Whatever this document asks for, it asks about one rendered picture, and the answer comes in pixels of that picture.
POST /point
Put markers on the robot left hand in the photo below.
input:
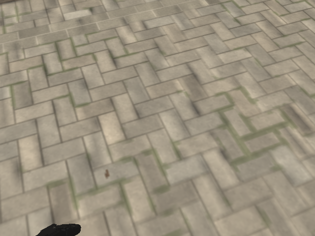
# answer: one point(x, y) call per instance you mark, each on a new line
point(61, 230)

